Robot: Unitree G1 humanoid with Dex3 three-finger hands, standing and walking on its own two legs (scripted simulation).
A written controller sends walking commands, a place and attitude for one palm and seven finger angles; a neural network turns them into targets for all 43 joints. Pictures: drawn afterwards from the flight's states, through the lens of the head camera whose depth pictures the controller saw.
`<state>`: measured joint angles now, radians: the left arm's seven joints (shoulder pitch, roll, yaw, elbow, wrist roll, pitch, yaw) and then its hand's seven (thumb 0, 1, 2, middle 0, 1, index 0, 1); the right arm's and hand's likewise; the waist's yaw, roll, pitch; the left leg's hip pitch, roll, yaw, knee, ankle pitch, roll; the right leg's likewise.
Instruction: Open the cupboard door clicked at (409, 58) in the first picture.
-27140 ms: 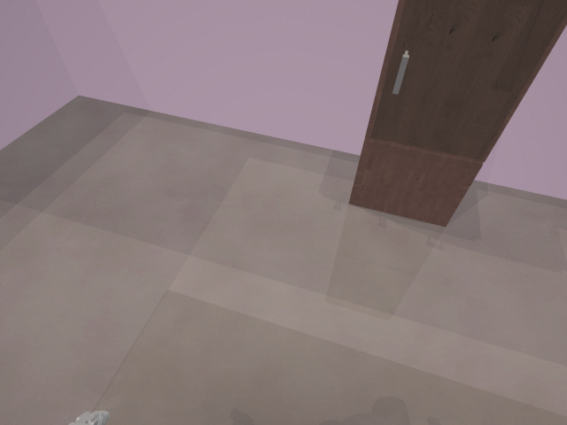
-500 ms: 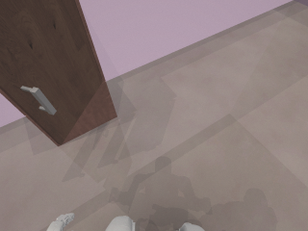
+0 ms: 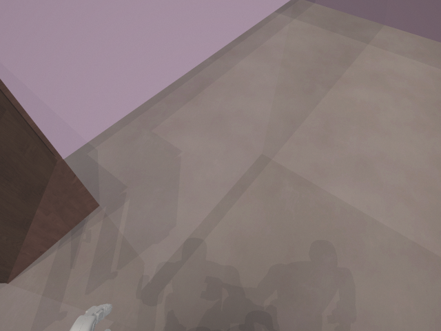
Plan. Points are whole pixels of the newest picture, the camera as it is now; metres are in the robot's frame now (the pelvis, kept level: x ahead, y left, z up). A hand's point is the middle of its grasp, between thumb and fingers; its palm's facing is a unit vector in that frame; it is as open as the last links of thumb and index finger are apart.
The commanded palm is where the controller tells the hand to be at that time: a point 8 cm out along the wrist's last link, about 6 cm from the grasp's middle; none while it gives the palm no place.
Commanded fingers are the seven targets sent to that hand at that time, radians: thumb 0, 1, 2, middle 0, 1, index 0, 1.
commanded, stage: walk to a spot facing it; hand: left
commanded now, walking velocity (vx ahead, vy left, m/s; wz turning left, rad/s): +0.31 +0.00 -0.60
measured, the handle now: out of the picture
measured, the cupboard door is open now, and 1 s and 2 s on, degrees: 40 40 40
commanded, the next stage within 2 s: turn to face it in 1.32 s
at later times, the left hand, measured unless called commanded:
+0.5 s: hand (156, 255) +0.28 +0.17 -0.15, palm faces -0.28 -0.94 -0.18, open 7.4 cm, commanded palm none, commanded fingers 0.00 0.90 0.90 -0.20 -0.30 -0.20 -0.30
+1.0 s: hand (217, 193) +0.46 +0.04 -0.17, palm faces -0.41 -0.89 -0.18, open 7.3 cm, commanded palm none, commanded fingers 0.00 0.90 0.90 -0.20 -0.30 -0.20 -0.30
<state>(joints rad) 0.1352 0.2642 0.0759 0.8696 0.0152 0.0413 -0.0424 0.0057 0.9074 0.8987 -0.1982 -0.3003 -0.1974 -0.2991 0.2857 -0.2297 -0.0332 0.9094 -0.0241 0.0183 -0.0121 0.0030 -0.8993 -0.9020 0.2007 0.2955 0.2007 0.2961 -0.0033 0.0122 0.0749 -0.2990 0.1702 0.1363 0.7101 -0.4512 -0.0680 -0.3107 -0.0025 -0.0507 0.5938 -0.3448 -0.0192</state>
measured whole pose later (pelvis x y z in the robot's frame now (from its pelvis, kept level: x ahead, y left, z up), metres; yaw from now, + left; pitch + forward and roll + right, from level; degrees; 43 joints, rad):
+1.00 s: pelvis +0.36 -0.12 +0.01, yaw -29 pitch +0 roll -2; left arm 0.28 0.20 0.07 1.05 0.01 -0.04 -0.01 0.00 0.93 0.90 -0.20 -0.30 -0.20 -0.30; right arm 0.20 -0.18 -0.05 0.97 -0.03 -0.06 0.02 0.00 -0.91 -0.90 0.19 0.29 0.19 0.30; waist 0.00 -0.01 0.05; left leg -0.40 0.10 0.10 0.53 -0.17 -0.02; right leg -0.12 0.04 -0.02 0.52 -0.39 -0.03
